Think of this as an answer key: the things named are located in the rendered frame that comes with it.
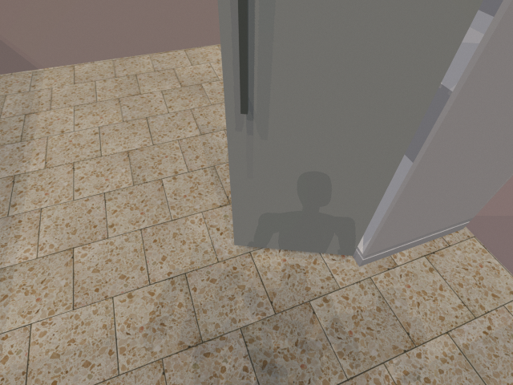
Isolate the fridge door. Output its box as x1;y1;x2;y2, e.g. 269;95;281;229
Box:
217;0;483;256

